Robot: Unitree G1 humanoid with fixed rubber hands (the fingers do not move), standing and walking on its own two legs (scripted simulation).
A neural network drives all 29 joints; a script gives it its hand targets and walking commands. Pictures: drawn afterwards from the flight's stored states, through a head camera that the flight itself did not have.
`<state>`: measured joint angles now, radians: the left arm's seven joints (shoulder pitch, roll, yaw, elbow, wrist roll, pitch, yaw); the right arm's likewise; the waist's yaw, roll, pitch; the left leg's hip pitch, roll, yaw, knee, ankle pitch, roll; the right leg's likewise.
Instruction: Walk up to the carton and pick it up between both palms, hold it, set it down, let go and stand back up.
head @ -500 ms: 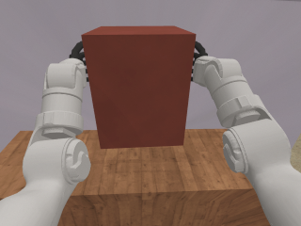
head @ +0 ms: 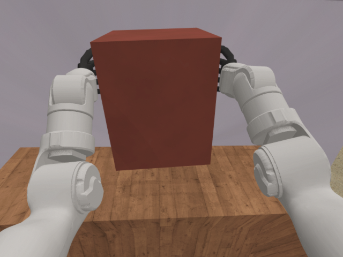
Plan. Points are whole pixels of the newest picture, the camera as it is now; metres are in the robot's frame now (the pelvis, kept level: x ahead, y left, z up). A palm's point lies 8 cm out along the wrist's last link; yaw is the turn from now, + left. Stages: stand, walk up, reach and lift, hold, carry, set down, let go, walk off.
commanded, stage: hold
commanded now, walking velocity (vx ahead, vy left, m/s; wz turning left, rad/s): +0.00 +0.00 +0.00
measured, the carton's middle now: (159, 94) +0.38 -0.01 +0.30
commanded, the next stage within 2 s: none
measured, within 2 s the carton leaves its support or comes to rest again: neither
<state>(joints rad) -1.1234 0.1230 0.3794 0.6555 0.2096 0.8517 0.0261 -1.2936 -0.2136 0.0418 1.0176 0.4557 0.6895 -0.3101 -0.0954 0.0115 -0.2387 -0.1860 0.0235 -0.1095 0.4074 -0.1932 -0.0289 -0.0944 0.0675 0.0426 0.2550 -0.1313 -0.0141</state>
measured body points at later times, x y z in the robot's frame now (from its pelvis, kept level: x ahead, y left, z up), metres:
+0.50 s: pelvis -0.01 +0.00 +0.00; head -0.11 +0.03 +0.44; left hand +0.39 +0.15 +0.34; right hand +0.37 -0.14 +0.35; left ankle +0.02 +0.13 -0.75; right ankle +0.01 -0.11 -0.75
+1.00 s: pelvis +0.00 +0.01 +0.00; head -0.10 +0.02 +0.44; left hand +0.39 +0.14 +0.34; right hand +0.38 -0.15 +0.34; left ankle +0.02 +0.13 -0.75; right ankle +0.01 -0.11 -0.75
